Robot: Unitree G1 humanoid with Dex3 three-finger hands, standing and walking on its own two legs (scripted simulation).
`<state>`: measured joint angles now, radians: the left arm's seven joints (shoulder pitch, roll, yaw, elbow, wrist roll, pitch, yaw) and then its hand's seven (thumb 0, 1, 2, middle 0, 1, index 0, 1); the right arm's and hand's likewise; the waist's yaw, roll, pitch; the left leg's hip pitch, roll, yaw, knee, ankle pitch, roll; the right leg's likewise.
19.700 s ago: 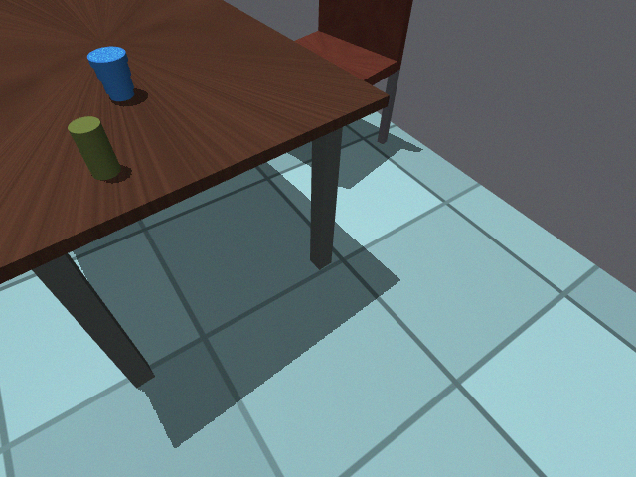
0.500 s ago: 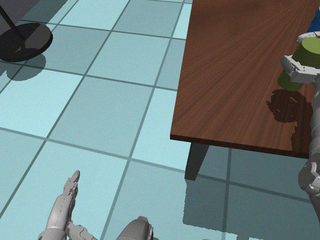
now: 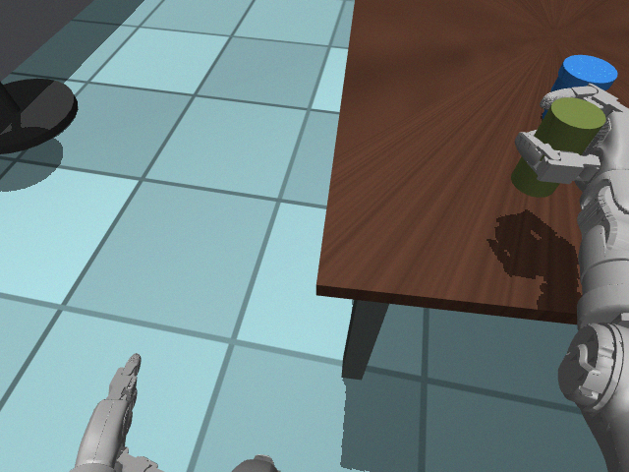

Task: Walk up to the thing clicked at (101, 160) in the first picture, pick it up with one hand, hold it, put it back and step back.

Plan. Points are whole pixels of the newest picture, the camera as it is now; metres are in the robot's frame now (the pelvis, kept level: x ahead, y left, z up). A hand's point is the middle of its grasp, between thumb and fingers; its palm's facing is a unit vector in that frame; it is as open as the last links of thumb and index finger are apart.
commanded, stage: lift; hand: right
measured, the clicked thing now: (553, 150) +0.49 -0.22 +0.15
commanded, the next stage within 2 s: hold in 1.10 s
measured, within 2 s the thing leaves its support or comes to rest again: neither
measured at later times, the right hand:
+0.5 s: hand (605, 164) +0.38 -0.20 +0.23, palm faces +0.13 +0.99 +0.00, open 7.9 cm
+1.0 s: hand out of the picture +0.32 -0.19 +0.27, palm faces +0.15 +0.99 +0.00, open 7.9 cm
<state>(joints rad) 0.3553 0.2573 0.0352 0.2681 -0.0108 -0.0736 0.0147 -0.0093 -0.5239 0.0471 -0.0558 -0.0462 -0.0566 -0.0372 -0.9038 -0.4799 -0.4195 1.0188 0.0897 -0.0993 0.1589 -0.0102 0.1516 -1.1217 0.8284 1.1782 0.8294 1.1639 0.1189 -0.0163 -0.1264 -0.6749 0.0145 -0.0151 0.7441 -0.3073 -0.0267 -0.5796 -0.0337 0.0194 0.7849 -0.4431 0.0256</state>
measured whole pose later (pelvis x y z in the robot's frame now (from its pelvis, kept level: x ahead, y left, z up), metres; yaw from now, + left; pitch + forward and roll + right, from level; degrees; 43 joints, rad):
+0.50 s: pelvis -0.02 +0.00 +0.01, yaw -1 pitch +3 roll +0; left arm 0.37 0.25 0.07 0.36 -0.03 -0.10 0.05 -0.01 -0.53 0.05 -0.06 -0.05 -0.06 -0.04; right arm -0.59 -0.33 -0.31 0.38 0.18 0.24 0.12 -0.01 0.16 -1.14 0.84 1.17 0.84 1.15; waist 0.01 -0.04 -0.09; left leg -0.45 0.03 -0.01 0.66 -0.27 -0.03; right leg -0.35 -0.02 0.03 0.67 -0.38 0.02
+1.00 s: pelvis -0.04 +0.01 +0.02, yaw -2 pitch -1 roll +0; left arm 0.30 0.24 0.08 0.53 -0.04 -0.16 0.03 -0.01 -0.53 0.04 -0.05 -0.04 -0.05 -0.03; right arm -0.50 -0.31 -0.32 0.07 0.22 0.52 0.07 -0.01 0.16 -1.14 0.83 1.18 0.84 1.16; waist 0.00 -0.06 -0.07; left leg -0.36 0.04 0.00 0.60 -0.22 -0.02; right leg -0.27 -0.01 0.04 0.62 -0.33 0.03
